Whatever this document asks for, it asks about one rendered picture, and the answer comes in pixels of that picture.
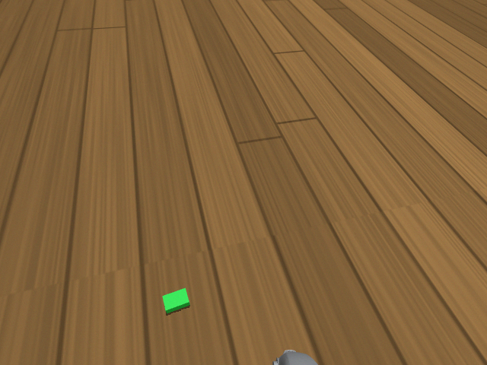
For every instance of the small box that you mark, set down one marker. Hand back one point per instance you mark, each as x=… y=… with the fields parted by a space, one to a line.
x=175 y=300

